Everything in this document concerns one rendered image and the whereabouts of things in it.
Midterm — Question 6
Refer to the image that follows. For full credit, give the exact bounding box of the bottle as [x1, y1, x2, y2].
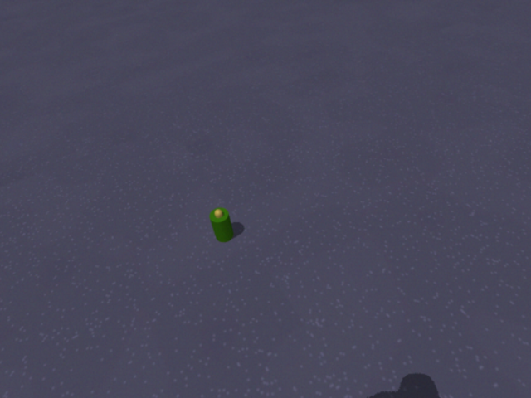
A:
[209, 207, 234, 242]

